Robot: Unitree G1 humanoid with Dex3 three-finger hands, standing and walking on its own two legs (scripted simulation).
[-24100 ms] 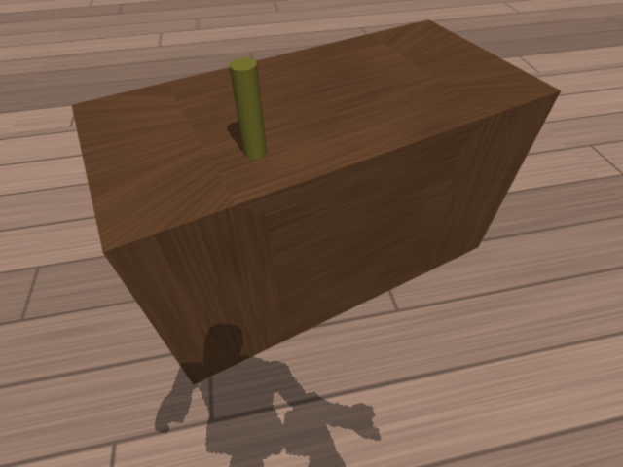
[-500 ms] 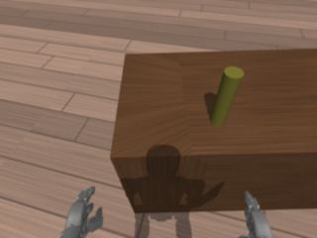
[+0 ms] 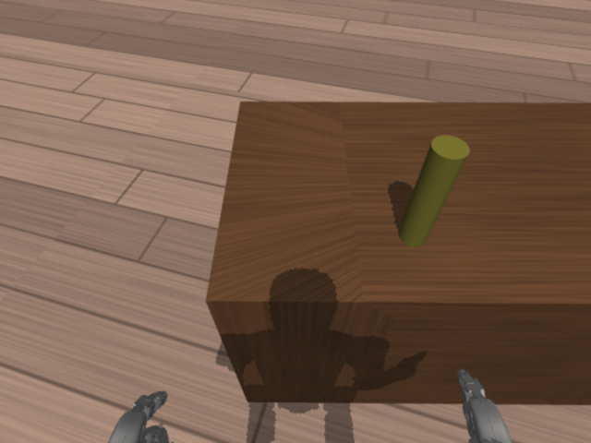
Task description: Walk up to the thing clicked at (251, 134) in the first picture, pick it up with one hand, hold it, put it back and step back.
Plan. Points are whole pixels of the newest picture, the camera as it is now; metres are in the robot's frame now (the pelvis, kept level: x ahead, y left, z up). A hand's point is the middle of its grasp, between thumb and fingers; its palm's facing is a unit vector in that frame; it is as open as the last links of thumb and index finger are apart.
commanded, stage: home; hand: right
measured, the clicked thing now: (428, 197) +0.48 -0.19 +0.03
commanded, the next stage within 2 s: stand in 1.84 s
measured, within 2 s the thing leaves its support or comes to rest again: neither
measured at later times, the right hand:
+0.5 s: hand out of the picture +0.04 -0.26 -0.14, palm faces -0.06 +0.92 -0.38, open 17.2 cm
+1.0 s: hand out of the picture +0.05 -0.26 -0.15, palm faces -0.08 +0.93 -0.35, open 17.2 cm
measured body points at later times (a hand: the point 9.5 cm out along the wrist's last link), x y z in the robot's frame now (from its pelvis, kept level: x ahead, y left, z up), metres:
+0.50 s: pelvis -0.02 +0.00 +0.01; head -0.03 +0.01 +0.46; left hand +0.04 +0.31 -0.13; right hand +0.05 -0.31 -0.12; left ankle +0.00 +0.12 -0.74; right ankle +0.00 -0.13 -0.74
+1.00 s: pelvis -0.02 +0.00 +0.01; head -0.02 +0.00 +0.46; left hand +0.03 +0.30 -0.13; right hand +0.06 -0.30 -0.12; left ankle +0.00 +0.12 -0.74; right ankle +0.00 -0.13 -0.74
